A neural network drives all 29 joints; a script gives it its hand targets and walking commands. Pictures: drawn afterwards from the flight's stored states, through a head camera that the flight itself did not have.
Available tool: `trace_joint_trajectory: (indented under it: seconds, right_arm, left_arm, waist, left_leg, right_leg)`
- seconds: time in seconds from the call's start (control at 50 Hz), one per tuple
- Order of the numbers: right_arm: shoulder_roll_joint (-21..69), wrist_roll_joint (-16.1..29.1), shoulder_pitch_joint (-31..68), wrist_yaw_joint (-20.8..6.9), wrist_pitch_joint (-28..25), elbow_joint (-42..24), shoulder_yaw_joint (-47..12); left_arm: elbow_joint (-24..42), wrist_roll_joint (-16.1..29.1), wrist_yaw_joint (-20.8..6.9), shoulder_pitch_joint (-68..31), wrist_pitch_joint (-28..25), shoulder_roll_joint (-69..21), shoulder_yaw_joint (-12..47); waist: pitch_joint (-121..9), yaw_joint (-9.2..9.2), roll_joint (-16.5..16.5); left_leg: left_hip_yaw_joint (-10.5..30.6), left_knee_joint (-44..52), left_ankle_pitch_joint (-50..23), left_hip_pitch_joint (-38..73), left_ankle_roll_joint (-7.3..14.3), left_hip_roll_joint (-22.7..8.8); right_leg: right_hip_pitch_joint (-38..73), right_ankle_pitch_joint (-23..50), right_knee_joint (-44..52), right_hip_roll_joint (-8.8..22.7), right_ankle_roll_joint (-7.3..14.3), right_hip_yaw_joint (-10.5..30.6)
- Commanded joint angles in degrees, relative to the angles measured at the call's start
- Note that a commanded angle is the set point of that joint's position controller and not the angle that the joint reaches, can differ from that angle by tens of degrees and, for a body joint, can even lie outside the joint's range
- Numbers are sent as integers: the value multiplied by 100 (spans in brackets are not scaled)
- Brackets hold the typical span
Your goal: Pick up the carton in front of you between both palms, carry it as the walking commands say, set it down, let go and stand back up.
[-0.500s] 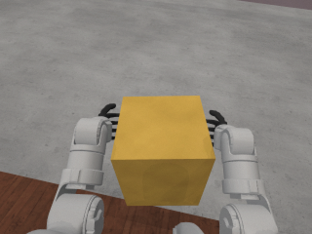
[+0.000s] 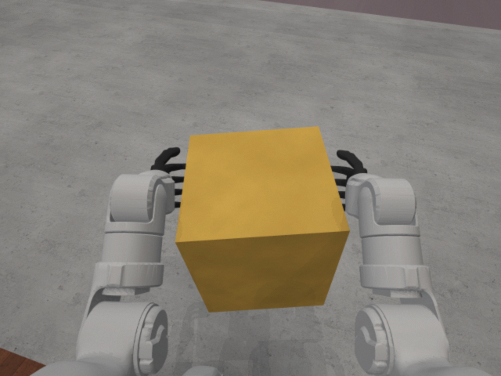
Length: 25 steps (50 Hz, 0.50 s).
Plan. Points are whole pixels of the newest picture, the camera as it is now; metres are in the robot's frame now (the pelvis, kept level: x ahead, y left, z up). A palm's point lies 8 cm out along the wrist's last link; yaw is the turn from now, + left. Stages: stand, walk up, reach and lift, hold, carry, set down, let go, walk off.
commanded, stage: carry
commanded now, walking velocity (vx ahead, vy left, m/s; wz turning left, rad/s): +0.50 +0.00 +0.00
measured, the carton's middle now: (260, 224) +0.35 +0.00 +0.04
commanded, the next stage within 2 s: none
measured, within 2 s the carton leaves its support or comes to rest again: neither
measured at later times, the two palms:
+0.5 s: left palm (193, 90) +0.67 +0.17 +0.09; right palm (325, 99) +0.65 -0.13 +0.10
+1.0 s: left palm (225, 42) +0.90 +0.12 +0.10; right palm (333, 46) +0.91 -0.18 +0.10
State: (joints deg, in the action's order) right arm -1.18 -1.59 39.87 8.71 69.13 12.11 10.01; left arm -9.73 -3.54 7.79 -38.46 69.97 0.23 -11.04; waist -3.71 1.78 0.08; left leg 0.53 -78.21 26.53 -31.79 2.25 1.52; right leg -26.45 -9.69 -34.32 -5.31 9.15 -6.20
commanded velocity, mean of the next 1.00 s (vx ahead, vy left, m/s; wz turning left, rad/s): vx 0.50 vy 0.00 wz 0.00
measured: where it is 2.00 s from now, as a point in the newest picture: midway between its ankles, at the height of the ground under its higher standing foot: (263, 178)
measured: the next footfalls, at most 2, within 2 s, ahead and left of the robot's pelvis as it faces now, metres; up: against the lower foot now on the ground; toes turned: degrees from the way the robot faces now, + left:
left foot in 0.38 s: +0.43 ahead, +0.10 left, +0.00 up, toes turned +4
right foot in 0.88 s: +0.67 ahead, -0.12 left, +0.00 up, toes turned -9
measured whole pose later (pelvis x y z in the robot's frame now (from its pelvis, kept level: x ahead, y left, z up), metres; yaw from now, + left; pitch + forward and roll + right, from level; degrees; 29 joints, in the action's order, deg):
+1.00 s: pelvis +0.60 -0.03 +0.02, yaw +1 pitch +5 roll +0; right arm 5.4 -6.3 23.0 6.6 70.6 -3.8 11.8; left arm 4.4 -7.9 6.8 -21.9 70.3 -7.8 -10.5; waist -6.1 0.3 1.0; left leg -3.6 -60.0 24.0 -23.6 -0.2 -2.0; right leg -19.2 -10.0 -24.2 1.5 3.2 -10.5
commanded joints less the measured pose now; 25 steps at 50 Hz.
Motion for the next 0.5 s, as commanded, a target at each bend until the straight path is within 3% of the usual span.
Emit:
trace_joint_trajectory:
  seconds: [0.0, 0.08, 0.16, 0.28, 0.3, 0.32, 0.34, 0.36, 0.38, 0.4, 0.42, 0.44, 0.46, 0.48]
  right_arm:
    - [6464, 2224, 4163, -1253, -129, -992, -3059]
    - [6563, 2026, 3926, -1150, -210, -996, -3128]
    - [6487, 1988, 3964, -1071, -252, -1205, -3315]
    - [6361, 1921, 3563, -1144, -199, -844, -3413]
    - [6373, 1934, 3543, -1178, -202, -790, -3413]
    - [6368, 1941, 3545, -1213, -209, -729, -3389]
    - [6360, 1931, 3499, -1247, -223, -638, -3344]
    - [6342, 1925, 3442, -1285, -245, -562, -3292]
    - [6277, 1913, 3364, -1332, -264, -480, -3206]
    - [6172, 1875, 3357, -1341, -297, -368, -3132]
    - [6372, 1993, 3161, -1368, -330, -305, -3149]
    - [6565, 2128, 3449, -1398, -383, -635, -3254]
    - [6745, 2324, 3896, -1420, -402, -979, -3387]
    - [6892, 2499, 4231, -1436, -408, -1276, -3517]
  left_arm:
    - [939, 2932, -1466, -4774, -181, -6618, 3520]
    - [899, 3004, -1551, -4643, -262, -6752, 3501]
    - [1086, 2986, -1548, -4546, -321, -6607, 3553]
    - [612, 2647, -1564, -3849, -315, -6342, 3424]
    - [538, 2613, -1574, -3797, -333, -6336, 3407]
    - [469, 2596, -1581, -3749, -352, -6342, 3398]
    - [415, 2590, -1588, -3761, -372, -6361, 3406]
    - [365, 2569, -1595, -3819, -394, -6384, 3416]
    - [315, 2515, -1604, -3843, -400, -6417, 3427]
    - [152, 2514, -1601, -3884, -363, -6578, 3368]
    - [253, 2496, -1570, -3839, -378, -6473, 3379]
    - [538, 2583, -1531, -4142, -413, -6545, 3429]
    - [775, 2619, -1476, -4357, -441, -6576, 3439]
    - [947, 2598, -1414, -4415, -450, -6601, 3437]
  waist:
    - [-2279, -84, -244]
    - [-2453, 105, -467]
    - [-2334, 244, -503]
    - [-1922, 392, -658]
    - [-1922, 353, -731]
    - [-2025, 187, -864]
    - [-2268, -119, -929]
    - [-2586, -412, -694]
    - [-3063, -422, 135]
    - [-3497, -508, 1329]
    - [-3685, -597, 1103]
    - [-3314, -534, 822]
    - [-2962, -457, 367]
    - [-2750, -402, 257]
  left_leg:
    - [24, 471, -505, -962, -121, -415]
    - [-129, 1000, -1117, -1742, -201, -503]
    - [-288, 1673, -1552, -2185, -145, -458]
    - [-949, 4366, -2780, -1134, 5, 81]
    - [-1084, 4848, -3015, -523, 76, 229]
    - [-1162, 5158, -3175, 261, 152, 338]
    - [-1201, 5521, -3422, 1320, 213, 316]
    - [-977, 5669, -3673, 2658, 262, 22]
    - [631, 4898, -5084, 4387, 545, -1398]
    - [2732, 4779, -5268, 6101, 1657, -2691]
    - [3164, 5229, -3410, 5898, 1779, -2496]
    - [2781, 5534, -2633, 5310, 1504, -2180]
    - [2348, 5704, -2664, 4695, 1258, -2012]
    - [2027, 5835, -2773, 4152, 1136, -1915]
  right_leg:
    - [2105, 198, 1435, 1784, 295, 2597]
    - [2947, 2106, 1022, 1650, 220, 2098]
    - [3568, 2926, 854, 1530, 122, 1821]
    - [3793, 4264, 722, 1162, -142, 1073]
    - [3638, 4642, 620, 1124, -225, 905]
    - [3458, 5057, 354, 1151, -337, 797]
    - [3159, 5150, -262, 1163, -506, 569]
    - [2442, 4299, -1179, 1101, -666, 365]
    - [914, 1116, -2328, 885, -812, 462]
    - [-1258, -2423, -4095, 138, -1096, 697]
    - [-1681, -2288, -4571, 277, -866, 943]
    - [-1817, -1890, -4407, 503, -756, 897]
    - [-1673, -1540, -4030, 654, -751, 841]
    - [-1448, -1376, -3744, 774, -787, 818]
